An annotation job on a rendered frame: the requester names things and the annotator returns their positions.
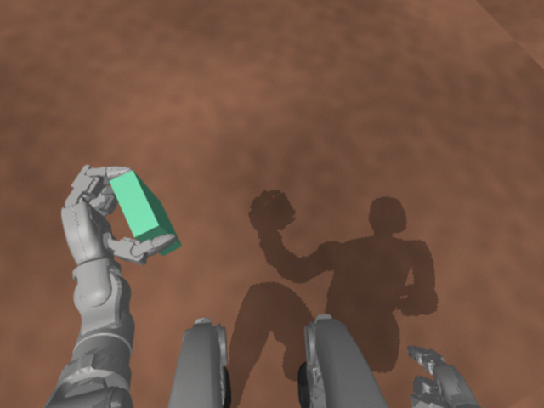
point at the carton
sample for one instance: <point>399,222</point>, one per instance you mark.
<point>144,213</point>

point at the left robot hand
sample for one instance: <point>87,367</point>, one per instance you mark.
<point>88,233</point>

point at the right robot hand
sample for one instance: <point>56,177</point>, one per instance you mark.
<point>448,390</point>

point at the left robot arm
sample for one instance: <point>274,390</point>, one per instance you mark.
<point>99,375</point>

